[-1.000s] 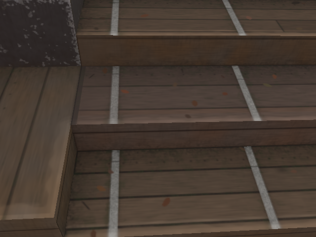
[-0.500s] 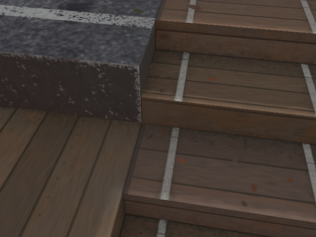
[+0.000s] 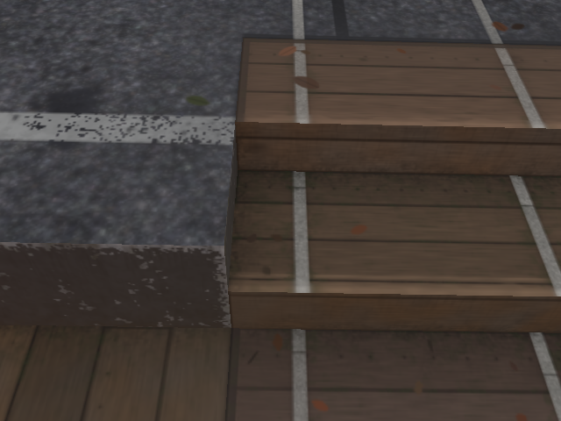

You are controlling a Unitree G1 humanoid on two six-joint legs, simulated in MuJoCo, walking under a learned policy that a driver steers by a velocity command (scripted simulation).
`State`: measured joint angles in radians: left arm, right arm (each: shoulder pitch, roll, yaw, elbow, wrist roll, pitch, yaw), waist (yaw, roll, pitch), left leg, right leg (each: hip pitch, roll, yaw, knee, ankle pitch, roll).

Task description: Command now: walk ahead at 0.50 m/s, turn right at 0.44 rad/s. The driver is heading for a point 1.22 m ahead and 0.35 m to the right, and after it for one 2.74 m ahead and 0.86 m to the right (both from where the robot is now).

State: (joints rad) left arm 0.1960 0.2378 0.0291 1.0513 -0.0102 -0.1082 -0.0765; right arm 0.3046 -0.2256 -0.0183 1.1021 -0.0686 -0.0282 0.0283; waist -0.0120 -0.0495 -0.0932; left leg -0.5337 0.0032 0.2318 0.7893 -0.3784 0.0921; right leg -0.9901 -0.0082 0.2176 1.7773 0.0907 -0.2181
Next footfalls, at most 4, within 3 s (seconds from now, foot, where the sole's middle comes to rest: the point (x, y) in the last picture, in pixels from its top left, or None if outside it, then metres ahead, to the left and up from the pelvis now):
0.44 right None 0.39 -0.19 -0.59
0.94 left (342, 245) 0.76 -0.12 -0.44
1.58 right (486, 205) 0.88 -0.47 -0.44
1.98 left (454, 75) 1.18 -0.42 -0.29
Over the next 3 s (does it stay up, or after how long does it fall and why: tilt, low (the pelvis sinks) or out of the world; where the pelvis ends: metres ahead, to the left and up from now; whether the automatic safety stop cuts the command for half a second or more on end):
stays up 1.35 -0.60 0.48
